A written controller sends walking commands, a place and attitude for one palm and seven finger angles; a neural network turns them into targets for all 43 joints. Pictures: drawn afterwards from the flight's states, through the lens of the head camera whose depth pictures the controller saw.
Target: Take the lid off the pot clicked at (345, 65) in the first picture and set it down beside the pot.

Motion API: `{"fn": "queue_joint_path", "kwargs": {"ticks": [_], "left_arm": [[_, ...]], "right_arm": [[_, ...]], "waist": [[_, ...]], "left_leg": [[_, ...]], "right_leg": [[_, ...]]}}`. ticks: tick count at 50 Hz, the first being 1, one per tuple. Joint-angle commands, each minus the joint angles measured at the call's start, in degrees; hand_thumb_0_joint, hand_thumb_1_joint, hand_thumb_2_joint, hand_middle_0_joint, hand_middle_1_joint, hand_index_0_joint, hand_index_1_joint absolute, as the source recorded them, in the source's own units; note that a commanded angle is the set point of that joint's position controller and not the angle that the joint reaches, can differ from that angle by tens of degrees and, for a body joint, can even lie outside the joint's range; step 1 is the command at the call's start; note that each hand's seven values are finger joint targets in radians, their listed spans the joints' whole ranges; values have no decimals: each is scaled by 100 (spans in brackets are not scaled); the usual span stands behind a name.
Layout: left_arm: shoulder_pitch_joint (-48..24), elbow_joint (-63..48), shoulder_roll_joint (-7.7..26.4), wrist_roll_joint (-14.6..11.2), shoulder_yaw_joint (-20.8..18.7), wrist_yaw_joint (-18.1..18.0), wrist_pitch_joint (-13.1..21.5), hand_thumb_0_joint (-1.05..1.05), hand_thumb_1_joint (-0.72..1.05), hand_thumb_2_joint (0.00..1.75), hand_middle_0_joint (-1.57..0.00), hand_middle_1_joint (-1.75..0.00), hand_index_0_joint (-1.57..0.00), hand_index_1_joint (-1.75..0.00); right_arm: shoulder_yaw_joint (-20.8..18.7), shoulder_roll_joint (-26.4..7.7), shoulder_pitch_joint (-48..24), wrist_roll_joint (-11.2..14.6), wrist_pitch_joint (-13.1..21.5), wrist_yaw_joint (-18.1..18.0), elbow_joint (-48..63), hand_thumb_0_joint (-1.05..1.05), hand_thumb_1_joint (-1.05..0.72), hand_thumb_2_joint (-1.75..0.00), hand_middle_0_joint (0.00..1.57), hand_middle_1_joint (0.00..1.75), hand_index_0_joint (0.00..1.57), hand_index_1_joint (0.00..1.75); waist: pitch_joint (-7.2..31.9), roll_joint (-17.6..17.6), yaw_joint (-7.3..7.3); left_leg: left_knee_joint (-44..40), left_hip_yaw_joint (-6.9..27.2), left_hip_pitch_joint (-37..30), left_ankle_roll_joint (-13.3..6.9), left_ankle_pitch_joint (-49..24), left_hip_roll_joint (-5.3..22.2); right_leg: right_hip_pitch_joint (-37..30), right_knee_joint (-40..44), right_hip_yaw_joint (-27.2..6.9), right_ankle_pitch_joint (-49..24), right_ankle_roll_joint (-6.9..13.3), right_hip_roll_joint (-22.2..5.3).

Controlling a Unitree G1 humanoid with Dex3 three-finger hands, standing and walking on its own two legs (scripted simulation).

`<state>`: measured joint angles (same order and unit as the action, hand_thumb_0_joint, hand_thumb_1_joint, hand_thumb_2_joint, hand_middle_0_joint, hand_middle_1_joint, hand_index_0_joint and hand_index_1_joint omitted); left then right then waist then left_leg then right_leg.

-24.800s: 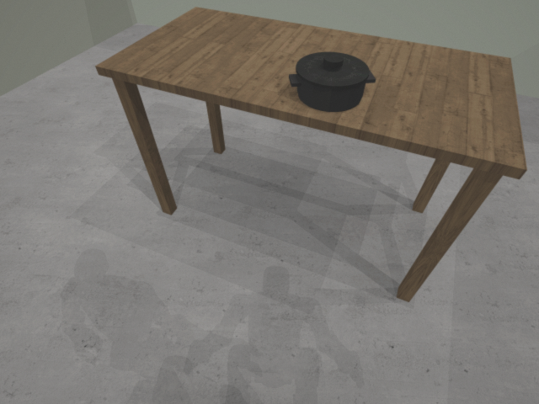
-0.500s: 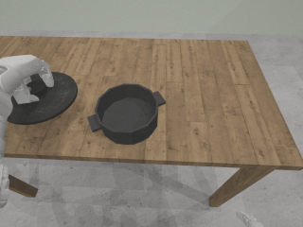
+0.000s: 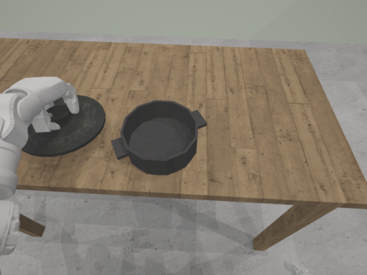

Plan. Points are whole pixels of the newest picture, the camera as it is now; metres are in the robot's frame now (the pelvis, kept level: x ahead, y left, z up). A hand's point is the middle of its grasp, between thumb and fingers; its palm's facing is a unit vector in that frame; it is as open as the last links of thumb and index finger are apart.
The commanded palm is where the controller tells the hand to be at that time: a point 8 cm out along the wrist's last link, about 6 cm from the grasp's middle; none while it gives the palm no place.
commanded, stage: lower the lid onto the table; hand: left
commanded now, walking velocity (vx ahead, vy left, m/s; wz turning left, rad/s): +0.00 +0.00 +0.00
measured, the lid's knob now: (58, 114) +0.44 +0.29 +0.09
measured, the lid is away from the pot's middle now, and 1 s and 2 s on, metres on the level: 0.23 0.23 0.23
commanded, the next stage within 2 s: open the fingers wide in 0.92 s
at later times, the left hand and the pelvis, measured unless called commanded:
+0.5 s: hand (51, 130) +0.40 +0.30 +0.08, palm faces -0.45 -0.06 -0.89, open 8.1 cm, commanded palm +0.42 +0.30 +0.15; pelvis +0.00 -0.01 +0.00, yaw +0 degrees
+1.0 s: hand (64, 129) +0.43 +0.29 +0.06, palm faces -0.47 -0.06 -0.88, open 8.1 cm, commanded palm +0.43 +0.29 +0.12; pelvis +0.00 -0.01 -0.01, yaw -2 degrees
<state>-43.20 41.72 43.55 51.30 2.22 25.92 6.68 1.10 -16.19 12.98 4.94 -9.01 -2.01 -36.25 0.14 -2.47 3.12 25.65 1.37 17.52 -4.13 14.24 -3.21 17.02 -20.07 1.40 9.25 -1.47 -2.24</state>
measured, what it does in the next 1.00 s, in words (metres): stands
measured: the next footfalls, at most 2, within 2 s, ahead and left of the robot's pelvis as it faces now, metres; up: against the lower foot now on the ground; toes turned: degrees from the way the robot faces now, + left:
none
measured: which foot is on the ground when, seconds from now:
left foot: down 0.00-1.00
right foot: down 0.00-1.00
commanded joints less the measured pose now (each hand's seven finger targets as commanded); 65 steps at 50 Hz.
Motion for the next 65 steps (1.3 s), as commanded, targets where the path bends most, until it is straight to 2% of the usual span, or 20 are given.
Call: {"fn": "queue_joint_path", "kwargs": {"ticks": [1,3,5,11,17,18,21,23,28,35,39,43,45,49,50,51,52,58,62,65], "left_arm": [[-2577,-1144,2337,-91,-1227,-428,28,0,49,115,-87,-95,-88,-96],[-2425,-942,2047,-89,-1000,-405,-14,0,49,115,-87,-95,-88,-96],[-2465,-947,2337,-57,-1175,-449,12,0,49,115,-87,-95,-88,-96],[-2346,-1325,2495,-83,-1418,-527,150,0,49,115,-87,-95,-88,-96],[-2455,-1074,2070,-75,-999,-514,211,0,49,115,-87,-95,-88,-96],[-2313,-842,2090,-82,-1038,-520,213,0,49,115,-87,-95,-88,-96],[-2805,-1304,2163,-85,-996,-563,343,0,49,115,-87,-95,-88,-96],[-2485,-641,2181,-96,-1084,-578,348,0,49,115,-87,-95,-88,-96],[-2940,-507,2160,17,-928,-664,453,0,49,115,-87,-95,-88,-96],[-2944,-202,2324,106,-1013,-771,558,0,49,115,-87,-95,-88,-96],[-2813,-202,2130,124,-934,-799,589,0,49,115,-87,-95,-88,-96],[-2537,193,2132,131,-990,-841,564,0,49,115,-87,-95,-88,-96],[-2695,-90,2411,177,-1172,-889,610,0,49,115,-87,-95,-88,-96],[-2418,431,2080,201,-941,-910,566,0,49,115,-87,-95,-88,-96],[-2412,390,2231,201,-1056,-915,589,0,49,115,-87,-95,-88,-96],[-2217,404,1856,182,-804,-894,557,0,49,115,-87,-95,-88,-96],[-2404,-303,1933,174,-950,-924,736,0,48,114,-86,-95,-87,-96],[-2301,173,2341,216,-1264,-1091,722,0,40,106,-78,-94,-79,-95],[-2555,-264,2143,271,-1073,-1133,712,0,35,101,-73,-92,-74,-93],[-2591,-198,2217,190,-1120,-1101,694,0,31,98,-69,-92,-70,-92]], "right_arm": [[-323,-900,26,-55,132,-41,634,0,-90,-90,20,30,20,30],[-338,-899,-10,-33,114,-27,646,0,-90,-90,20,30,20,30],[-363,-986,14,-30,92,-32,627,0,-90,-90,20,30,20,30],[-389,-917,80,-70,106,-53,648,0,-90,-90,20,30,20,30],[-393,-915,39,-38,37,-86,553,0,-90,-90,20,30,20,30],[-393,-916,62,-33,42,-102,537,0,-90,-90,20,30,20,30],[-389,-900,64,-47,50,-152,543,0,-90,-90,20,30,20,30],[-372,-921,142,-35,53,-195,441,0,-90,-90,20,30,20,30],[-362,-931,187,-17,67,-257,363,0,-90,-90,20,30,20,30],[-353,-975,267,-25,111,-318,347,0,-90,-90,20,30,20,30],[-370,-933,342,-30,90,-284,332,0,-90,-90,20,30,20,30],[-393,-951,424,-34,49,-260,314,0,-90,-90,20,30,20,30],[-402,-995,383,-40,24,-257,359,0,-90,-90,20,30,20,30],[-398,-971,513,-22,-3,-263,278,0,-90,-90,20,30,20,30],[-412,-1008,508,-23,6,-267,290,0,-90,-90,20,30,20,30],[-420,-945,498,-29,-8,-236,348,0,-90,-90,20,30,20,30],[-461,-939,463,-80,-59,-247,361,0,-90,-90,20,30,20,30],[-425,-938,482,-49,-131,-300,325,0,-90,-90,20,30,20,30],[-438,-897,470,-55,-113,-308,358,0,-90,-90,20,30,20,30],[-418,-951,466,-48,-111,-323,337,0,-90,-90,20,30,20,30]], "waist": [[2582,-470,-24],[2326,-406,8],[2299,-435,-16],[2719,-680,-19],[2367,-578,67],[2313,-410,66],[2658,-761,94],[2379,-459,99],[2365,-568,121],[2514,-612,123],[2597,-733,121],[2465,-432,137],[2685,-558,90],[2446,-352,161],[2456,-330,128],[2500,-379,156],[2653,-417,105],[2511,-515,107],[2823,-826,115],[2722,-591,140]], "left_leg": [[-59,296,-1419,67,-3383,252],[-52,255,-1311,50,-3141,260],[-61,232,-1242,55,-3011,260],[46,278,-1580,32,-3517,275],[64,193,-1350,3,-3039,258],[62,170,-1249,-15,-2784,243],[65,195,-1483,-10,-2920,236],[107,145,-1249,-31,-2683,235],[88,97,-1175,-32,-2247,221],[200,73,-1076,-33,-2444,221],[302,136,-1239,4,-2924,233],[366,89,-983,-25,-2817,238],[358,101,-1039,-19,-2953,236],[410,69,-882,-13,-2633,233],[411,48,-836,-30,-2714,237],[443,57,-838,-26,-2732,222],[467,54,-979,-6,-2993,290],[511,18,-784,-17,-2580,260],[546,105,-1200,43,-2888,282],[538,53,-1030,8,-2787,287]], "right_leg": [[-791,-172,161,-1544,402,349],[-654,-146,170,-1443,393,330],[-669,-137,145,-1398,419,305],[-675,-196,135,-1515,379,347],[-457,-173,150,-1389,381,338],[-466,-167,149,-1299,379,344],[-493,-205,131,-1341,390,354],[-419,-207,153,-1280,380,359],[-306,-257,148,-1112,403,350],[-294,-369,101,-1295,416,338],[-126,-448,138,-1351,401,379],[-117,-494,123,-1391,381,379],[-214,-515,90,-1473,401,362],[65,-547,132,-1232,377,395],[-14,-548,103,-1352,395,382],[7,-583,108,-1341,385,377],[100,-556,107,-1343,398,394],[176,-622,102,-1143,414,402],[334,-633,117,-1063,417,405],[247,-618,95,-1198,416,386]]}}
